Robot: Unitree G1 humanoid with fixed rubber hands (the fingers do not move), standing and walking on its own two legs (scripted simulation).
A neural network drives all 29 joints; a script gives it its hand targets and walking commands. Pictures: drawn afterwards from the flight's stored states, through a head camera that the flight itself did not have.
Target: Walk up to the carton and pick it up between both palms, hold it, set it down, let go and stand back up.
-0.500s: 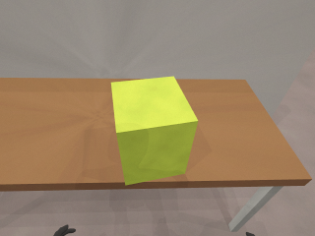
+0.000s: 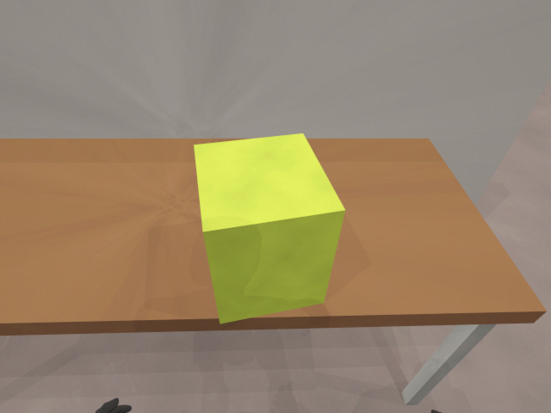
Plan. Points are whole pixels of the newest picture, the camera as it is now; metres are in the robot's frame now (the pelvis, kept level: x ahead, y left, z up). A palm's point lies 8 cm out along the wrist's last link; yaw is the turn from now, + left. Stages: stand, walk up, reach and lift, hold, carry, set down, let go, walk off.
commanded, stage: stand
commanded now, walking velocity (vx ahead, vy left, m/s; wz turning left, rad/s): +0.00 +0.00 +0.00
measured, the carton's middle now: (261, 227) +0.45 +0.05 +0.02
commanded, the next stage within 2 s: none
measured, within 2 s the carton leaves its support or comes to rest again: neither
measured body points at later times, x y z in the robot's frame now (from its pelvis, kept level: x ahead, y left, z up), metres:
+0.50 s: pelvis +0.00 +0.00 +0.00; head -0.02 +0.00 +0.45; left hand +0.12 +0.28 -0.09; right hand +0.12 -0.25 -0.12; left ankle +0.03 +0.14 -0.74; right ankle +0.04 -0.10 -0.74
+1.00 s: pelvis +0.00 +0.00 +0.00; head -0.02 +0.00 +0.45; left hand +0.12 +0.28 -0.10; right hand +0.11 -0.25 -0.12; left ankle +0.03 +0.14 -0.74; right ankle +0.04 -0.10 -0.74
